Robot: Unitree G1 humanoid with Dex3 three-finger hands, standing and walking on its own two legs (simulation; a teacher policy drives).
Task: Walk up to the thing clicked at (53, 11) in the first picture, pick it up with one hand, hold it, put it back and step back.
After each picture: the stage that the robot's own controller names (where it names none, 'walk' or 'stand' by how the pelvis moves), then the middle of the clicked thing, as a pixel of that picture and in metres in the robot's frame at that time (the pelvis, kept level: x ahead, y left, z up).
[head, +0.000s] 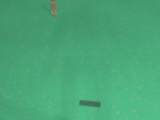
stand; (53, 8) +2.22 +0.43 -0.66
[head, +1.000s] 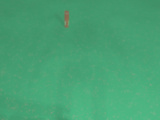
walk; (66, 19) +2.12 +0.17 -0.64
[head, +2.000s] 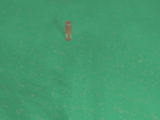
walk; (68, 31) +1.53 +0.14 -0.64
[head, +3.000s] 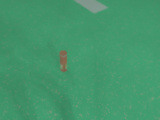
walk; (63, 61) +1.05 +0.17 -0.64
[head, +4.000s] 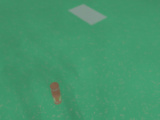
walk; (56, 93) +0.70 +0.21 -0.64
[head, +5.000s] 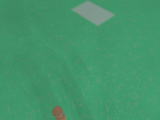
walk; (60, 117) +0.45 +0.21 -0.63
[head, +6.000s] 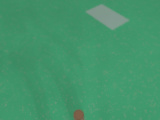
stand; out of the picture +0.43 +0.05 -0.63
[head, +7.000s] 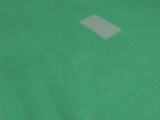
stand; out of the picture +0.40 +0.06 -0.66
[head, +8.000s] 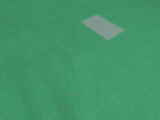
stand; out of the picture +0.37 +0.05 -0.66
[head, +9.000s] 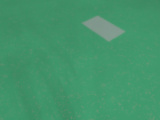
stand; out of the picture +0.36 +0.05 -0.66
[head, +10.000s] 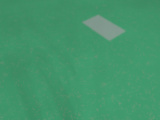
stand; out of the picture +0.36 +0.05 -0.66
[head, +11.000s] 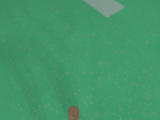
go down; (73, 116) +0.39 +0.04 -0.60
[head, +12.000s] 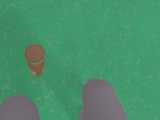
go down; (36, 63) +0.47 +0.09 -0.25
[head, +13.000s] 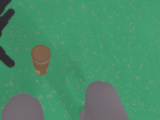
close in; (41, 62) +0.46 +0.09 -0.27
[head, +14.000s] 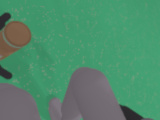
rest palm; (5, 44) +0.45 +0.13 -0.21
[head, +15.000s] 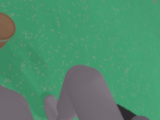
rest palm; out of the picture +0.46 +0.15 -0.20
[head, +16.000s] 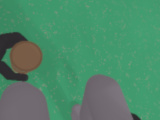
lift; (23, 62) +0.38 +0.17 -0.11
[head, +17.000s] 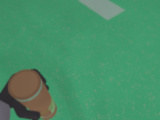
lift; (38, 99) +0.29 +0.14 +0.05
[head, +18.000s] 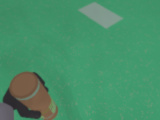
hold; (39, 100) +0.29 +0.15 +0.03
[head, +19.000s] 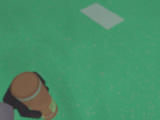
hold; (39, 100) +0.29 +0.15 +0.03
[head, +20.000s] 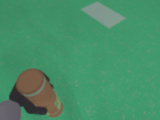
crouch; (44, 97) +0.30 +0.14 +0.03
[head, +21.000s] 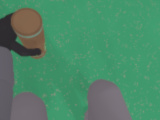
crouch; (33, 39) +0.48 +0.10 -0.05
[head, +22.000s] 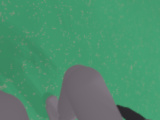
lower; out of the picture +0.44 +0.20 -0.20
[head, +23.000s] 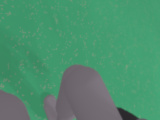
lower; out of the picture +0.45 +0.19 -0.20
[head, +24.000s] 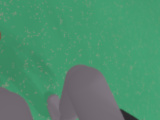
lower; out of the picture +0.44 +0.18 -0.19
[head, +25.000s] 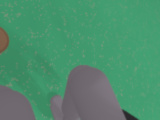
lower; out of the picture +0.43 +0.17 -0.19
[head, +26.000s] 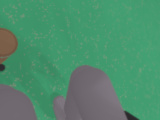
loosen; out of the picture +0.42 +0.16 -0.18
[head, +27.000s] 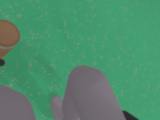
hold; out of the picture +0.44 +0.16 -0.19
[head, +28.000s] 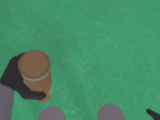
hold; (39, 81) +0.34 +0.14 +0.00
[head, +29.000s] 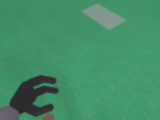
stand; out of the picture +0.35 +0.19 -0.53
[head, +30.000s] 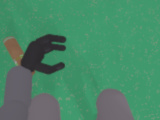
stand; (18, 57) +0.58 +0.30 -0.39
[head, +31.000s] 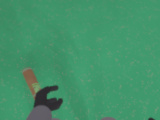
withdraw; (33, 84) +0.55 +0.29 -0.55
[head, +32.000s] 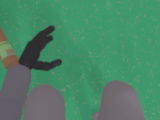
stand; (1, 43) +0.56 +0.37 -0.31
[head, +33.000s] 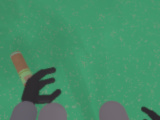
stand; (23, 70) +0.53 +0.34 -0.46
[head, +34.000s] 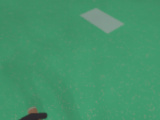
hold; out of the picture +0.48 +0.33 -0.68
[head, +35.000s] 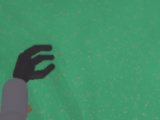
lower; (19, 97) +0.50 +0.38 -0.62
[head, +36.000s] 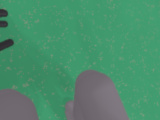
lower; out of the picture +0.49 +0.46 -0.28
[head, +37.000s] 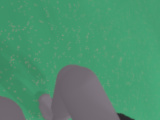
lower; out of the picture +0.43 +0.50 -0.29
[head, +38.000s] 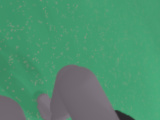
lower; out of the picture +0.42 +0.52 -0.29
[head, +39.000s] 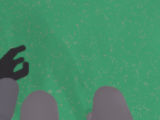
stand; out of the picture +0.47 +0.47 -0.37
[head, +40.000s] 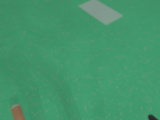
stand; out of the picture +0.45 +0.42 -0.66
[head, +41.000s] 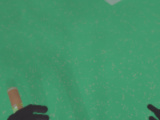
crouch; (16, 104) +0.45 +0.45 -0.61
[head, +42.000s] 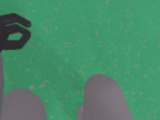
lower; out of the picture +0.45 +0.53 -0.30
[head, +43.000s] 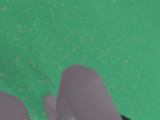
lower; out of the picture +0.37 +0.58 -0.28
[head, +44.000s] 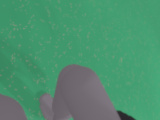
lower; out of the picture +0.34 +0.60 -0.29
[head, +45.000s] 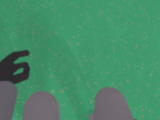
stand; out of the picture +0.41 +0.56 -0.38
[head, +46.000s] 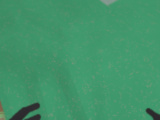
stand; out of the picture +0.41 +0.54 -0.61
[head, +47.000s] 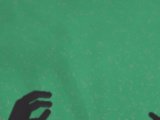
crouch; out of the picture +0.40 +0.57 -0.59
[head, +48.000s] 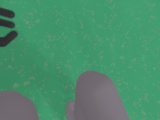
lower; out of the picture +0.35 +0.66 -0.29
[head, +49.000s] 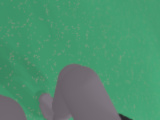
lower; out of the picture +0.26 +0.69 -0.29
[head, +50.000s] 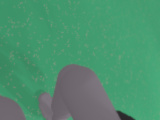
stand; out of the picture +0.24 +0.71 -0.30
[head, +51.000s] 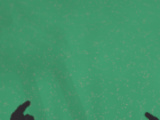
stand; out of the picture +0.36 +0.67 -0.59
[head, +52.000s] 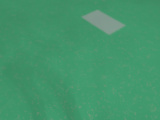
stand; out of the picture +0.33 +0.65 -0.68
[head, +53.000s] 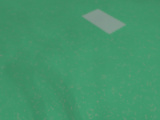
stand; out of the picture +0.32 +0.67 -0.68
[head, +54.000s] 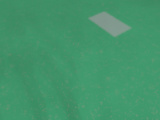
stand; out of the picture +0.32 +0.67 -0.73
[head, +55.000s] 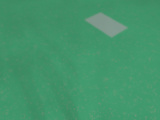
stand; out of the picture +0.30 +0.69 -0.75
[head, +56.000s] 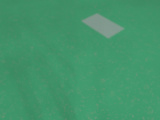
walk; out of the picture +0.28 +0.71 -0.75
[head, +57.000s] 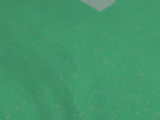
walk; out of the picture +0.43 +0.73 -0.72
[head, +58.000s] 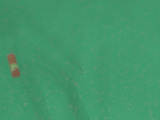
walk; (13, 65) +0.88 +0.66 -0.71
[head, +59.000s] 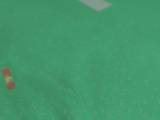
stand; (8, 77) +0.93 +0.72 -0.72
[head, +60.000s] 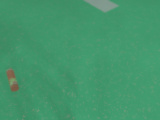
stand; (12, 79) +0.90 +0.71 -0.75
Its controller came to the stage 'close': yes
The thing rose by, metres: 0.67
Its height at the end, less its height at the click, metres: -0.09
